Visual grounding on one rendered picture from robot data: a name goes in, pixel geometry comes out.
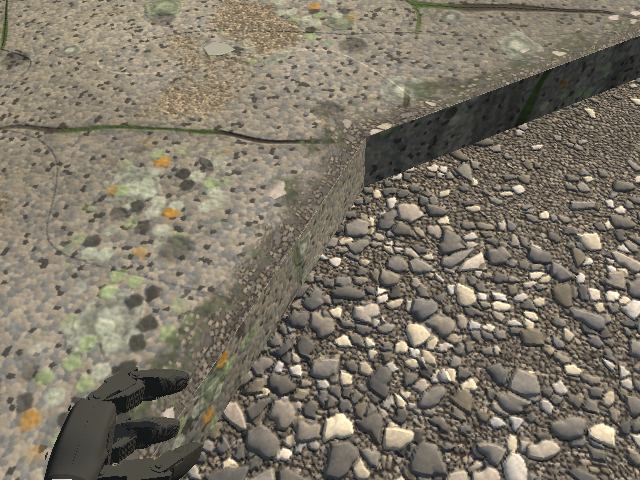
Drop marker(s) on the robot left hand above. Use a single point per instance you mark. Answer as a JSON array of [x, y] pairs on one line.
[[91, 439]]

